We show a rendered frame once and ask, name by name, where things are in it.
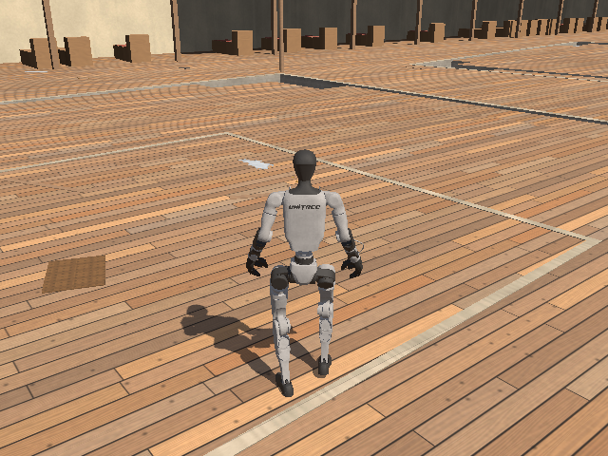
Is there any robot right upper arm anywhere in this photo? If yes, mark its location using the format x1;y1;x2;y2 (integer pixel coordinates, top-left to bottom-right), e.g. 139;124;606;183
324;191;351;243

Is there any robot left hand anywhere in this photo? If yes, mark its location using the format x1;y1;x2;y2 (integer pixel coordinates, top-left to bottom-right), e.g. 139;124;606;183
246;257;268;276

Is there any robot left thigh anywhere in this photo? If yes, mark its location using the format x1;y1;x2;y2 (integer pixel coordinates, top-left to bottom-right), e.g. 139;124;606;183
270;265;291;336

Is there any left robot forearm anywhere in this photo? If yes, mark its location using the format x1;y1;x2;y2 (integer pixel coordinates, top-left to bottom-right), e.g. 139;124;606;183
248;228;266;261

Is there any right robot forearm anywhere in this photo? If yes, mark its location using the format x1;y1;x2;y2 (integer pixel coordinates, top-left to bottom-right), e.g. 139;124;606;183
341;228;360;263

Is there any left robot foot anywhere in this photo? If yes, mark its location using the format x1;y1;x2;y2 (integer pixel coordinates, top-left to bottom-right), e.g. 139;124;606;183
275;372;294;397

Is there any robot left upper arm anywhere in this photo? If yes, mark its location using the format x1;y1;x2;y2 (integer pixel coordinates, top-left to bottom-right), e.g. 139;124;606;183
257;191;285;243

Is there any robot right hand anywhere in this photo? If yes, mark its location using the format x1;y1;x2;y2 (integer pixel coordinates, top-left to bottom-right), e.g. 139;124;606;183
341;257;363;278

